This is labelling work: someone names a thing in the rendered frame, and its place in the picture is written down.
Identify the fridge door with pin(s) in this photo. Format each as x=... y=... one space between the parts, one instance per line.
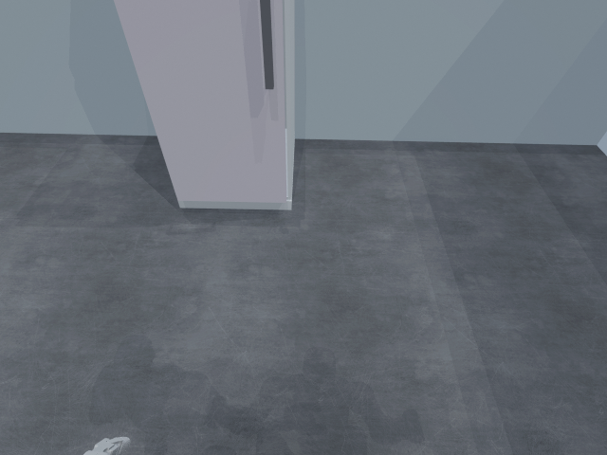
x=200 y=65

